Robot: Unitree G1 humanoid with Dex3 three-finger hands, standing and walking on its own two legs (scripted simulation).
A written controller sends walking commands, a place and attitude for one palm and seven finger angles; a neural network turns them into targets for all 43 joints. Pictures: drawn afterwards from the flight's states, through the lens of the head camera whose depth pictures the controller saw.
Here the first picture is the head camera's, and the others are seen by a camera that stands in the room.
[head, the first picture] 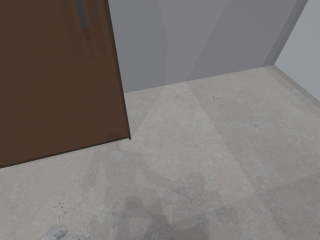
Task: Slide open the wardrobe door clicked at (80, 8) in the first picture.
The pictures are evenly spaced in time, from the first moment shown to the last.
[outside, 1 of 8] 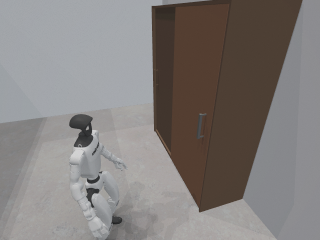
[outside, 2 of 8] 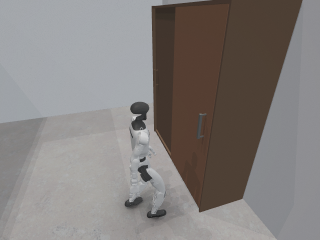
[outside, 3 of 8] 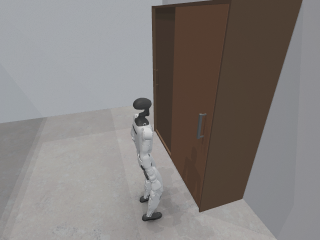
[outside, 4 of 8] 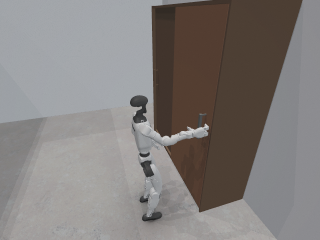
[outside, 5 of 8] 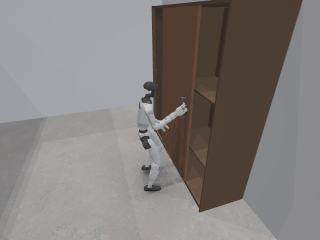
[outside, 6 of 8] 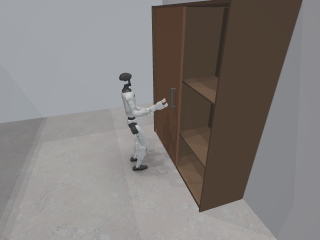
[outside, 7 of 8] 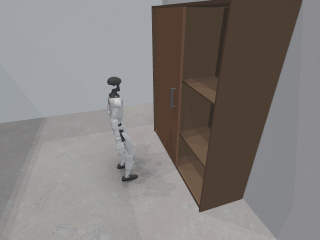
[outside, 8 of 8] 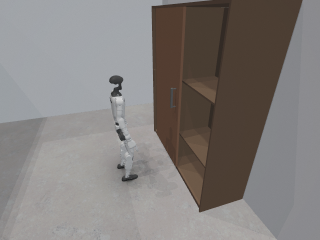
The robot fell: no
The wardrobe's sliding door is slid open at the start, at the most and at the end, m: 0.00 0.68 0.66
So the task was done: yes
